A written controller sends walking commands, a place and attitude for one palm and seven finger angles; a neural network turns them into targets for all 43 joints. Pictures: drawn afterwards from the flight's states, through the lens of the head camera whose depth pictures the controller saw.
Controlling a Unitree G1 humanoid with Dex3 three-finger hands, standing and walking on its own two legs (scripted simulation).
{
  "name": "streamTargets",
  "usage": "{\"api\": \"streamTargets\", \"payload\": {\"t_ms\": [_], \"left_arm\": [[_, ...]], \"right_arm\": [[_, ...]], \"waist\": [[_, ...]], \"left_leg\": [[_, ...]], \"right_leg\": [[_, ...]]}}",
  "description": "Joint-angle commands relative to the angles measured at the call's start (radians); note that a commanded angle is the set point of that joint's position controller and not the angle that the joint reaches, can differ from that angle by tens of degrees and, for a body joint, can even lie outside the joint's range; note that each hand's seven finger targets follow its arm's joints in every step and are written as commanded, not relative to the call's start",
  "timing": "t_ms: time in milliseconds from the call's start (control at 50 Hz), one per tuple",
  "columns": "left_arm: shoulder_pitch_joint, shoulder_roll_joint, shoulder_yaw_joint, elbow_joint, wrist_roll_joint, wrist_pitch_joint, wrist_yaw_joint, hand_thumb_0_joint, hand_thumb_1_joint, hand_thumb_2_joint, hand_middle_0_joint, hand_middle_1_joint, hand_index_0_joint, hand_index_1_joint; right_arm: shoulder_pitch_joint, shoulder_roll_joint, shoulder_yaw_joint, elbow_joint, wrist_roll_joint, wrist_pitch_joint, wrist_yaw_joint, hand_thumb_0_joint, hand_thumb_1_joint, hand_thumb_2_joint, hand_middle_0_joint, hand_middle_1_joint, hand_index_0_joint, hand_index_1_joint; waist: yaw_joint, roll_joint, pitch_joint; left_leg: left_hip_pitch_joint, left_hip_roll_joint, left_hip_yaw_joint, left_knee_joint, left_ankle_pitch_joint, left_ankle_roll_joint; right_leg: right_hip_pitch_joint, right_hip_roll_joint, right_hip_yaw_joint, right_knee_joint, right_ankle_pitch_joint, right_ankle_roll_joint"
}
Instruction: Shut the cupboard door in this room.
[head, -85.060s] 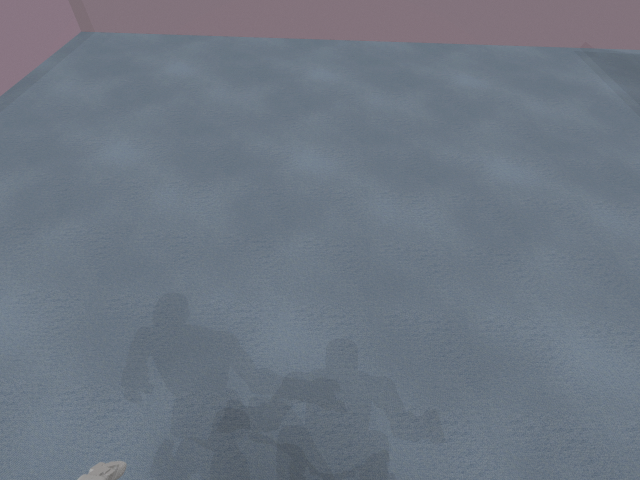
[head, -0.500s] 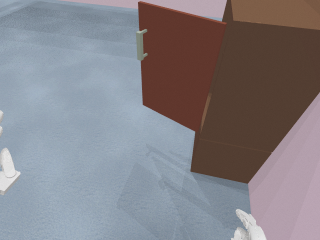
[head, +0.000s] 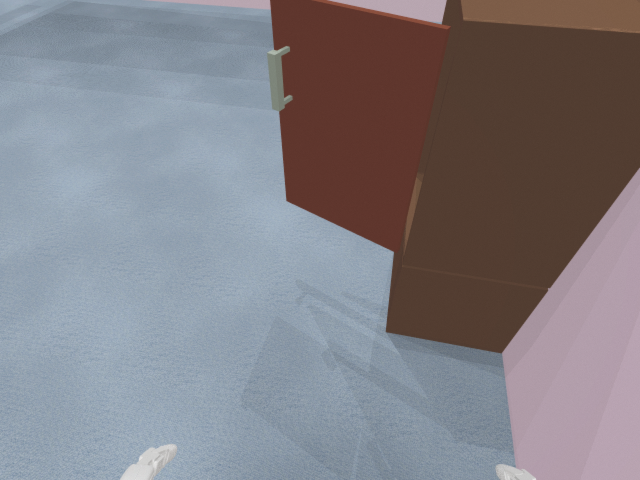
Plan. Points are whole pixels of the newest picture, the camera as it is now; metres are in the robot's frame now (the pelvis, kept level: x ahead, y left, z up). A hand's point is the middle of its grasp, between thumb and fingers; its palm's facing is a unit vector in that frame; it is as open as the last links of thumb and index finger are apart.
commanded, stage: let the arm hang, fingers relaxed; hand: left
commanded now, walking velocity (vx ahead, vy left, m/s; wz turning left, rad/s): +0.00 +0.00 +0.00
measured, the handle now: (281, 78) +0.94 +0.12 +0.07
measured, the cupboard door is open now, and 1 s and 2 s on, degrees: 68 68 68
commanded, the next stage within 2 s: look to check the result in 0.86 s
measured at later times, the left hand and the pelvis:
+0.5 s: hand out of the picture -0.08 +0.19 -0.16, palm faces +0.03 -0.97 -0.22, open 7.4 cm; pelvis -0.01 +0.01 +0.01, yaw +0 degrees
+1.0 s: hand out of the picture +0.00 +0.19 -0.16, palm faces -0.01 -0.97 -0.23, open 7.4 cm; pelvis +0.00 +0.00 +0.01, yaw -1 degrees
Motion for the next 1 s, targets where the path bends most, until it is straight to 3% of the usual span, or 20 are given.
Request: {"api": "streamTargets", "payload": {"t_ms": [0,100,120,220,300,400,500,860,980], "left_arm": [[0.039,0.13,0.032,0.095,-0.007,-0.051,0.015,0.0,0.9,0.9,-0.2,-0.3,-0.2,-0.3],[0.102,0.083,0.037,0.282,-0.01,-0.054,0.015,0.0,0.9,0.9,-0.2,-0.3,-0.2,-0.3],[0.114,0.08,0.035,0.306,-0.009,-0.055,0.015,0.0,0.9,0.9,-0.2,-0.3,-0.2,-0.3],[0.155,0.059,0.028,0.401,-0.009,-0.059,0.016,0.0,0.9,0.9,-0.2,-0.3,-0.2,-0.3],[0.18,0.042,0.022,0.441,-0.007,-0.058,0.021,0.0,0.9,0.9,-0.2,-0.3,-0.2,-0.3],[0.201,0.033,0.022,0.455,-0.004,-0.058,0.025,0.0,0.9,0.9,-0.2,-0.3,-0.2,-0.3],[0.196,0.033,0.026,0.452,0.0,-0.057,0.026,0.0,0.9,0.9,-0.2,-0.3,-0.2,-0.3],[0.096,0.093,0.037,0.417,0.0,-0.068,0.019,0.0,0.9,0.9,-0.2,-0.3,-0.2,-0.3],[0.069,0.12,0.039,0.42,-0.003,-0.072,0.017,0.0,0.9,0.9,-0.2,-0.3,-0.2,-0.3]], "right_arm": [[0.01,-0.079,-0.015,0.012,-0.002,0.0,-0.015,0.0,-0.9,-0.9,0.2,0.3,0.2,0.3],[0.064,-0.034,-0.018,0.12,0.002,0.006,-0.033,0.0,-0.9,-0.9,0.2,0.3,0.2,0.3],[0.076,-0.036,-0.022,0.134,0.006,0.007,-0.036,0.0,-0.9,-0.9,0.2,0.3,0.2,0.3],[0.127,-0.035,-0.032,0.194,0.014,0.002,-0.047,0.0,-0.9,-0.9,0.2,0.3,0.2,0.3],[0.146,-0.028,-0.037,0.223,0.013,0.006,-0.049,0.0,-0.9,-0.9,0.2,0.3,0.2,0.3],[0.153,-0.019,-0.042,0.241,0.011,0.009,-0.047,0.0,-0.9,-0.9,0.2,0.3,0.2,0.3],[0.141,-0.019,-0.046,0.244,0.009,0.007,-0.045,0.0,-0.9,-0.9,0.2,0.3,0.2,0.3],[0.097,-0.055,-0.05,0.232,0.009,-0.003,-0.039,0.0,-0.9,-0.9,0.2,0.3,0.2,0.3],[0.08,-0.079,-0.049,0.235,0.01,-0.007,-0.039,0.0,-0.9,-0.9,0.2,0.3,0.2,0.3]], "waist": [[0.023,0.036,-0.031],[0.027,0.144,0.01],[0.028,0.101,0.02],[0.025,0.026,0.019],[0.021,-0.032,0.074],[0.021,-0.049,0.099],[0.025,-0.025,0.117],[0.02,-0.009,0.106],[0.02,-0.023,0.067]], "left_leg": [[0.163,0.113,-0.153,-0.148,0.157,-0.006],[0.162,0.111,-0.159,-0.213,0.017,-0.009],[0.174,0.116,-0.159,-0.211,0.019,-0.007],[0.218,0.129,-0.164,-0.237,0.023,0.003],[0.203,0.13,-0.165,-0.269,-0.051,0.005],[0.189,0.127,-0.166,-0.29,-0.106,0.004],[0.17,0.132,-0.177,-0.323,-0.154,0.004],[0.201,0.122,-0.145,-0.292,-0.052,-0.009],[0.235,0.126,-0.139,-0.272,0.021,-0.009]], "right_leg": [[-0.045,-0.108,0.108,-0.197,0.143,-0.034],[-0.021,-0.103,0.102,-0.265,0.109,-0.047],[-0.025,-0.1,0.097,-0.277,0.111,-0.047],[-0.031,-0.095,0.081,-0.29,0.12,-0.042],[-0.061,-0.094,0.079,-0.293,0.079,-0.039],[-0.089,-0.089,0.08,-0.287,0.036,-0.038],[-0.102,-0.085,0.076,-0.27,0.034,-0.033],[-0.089,-0.102,0.098,-0.308,0.073,-0.037],[-0.058,-0.111,0.101,-0.315,0.108,-0.039]]}}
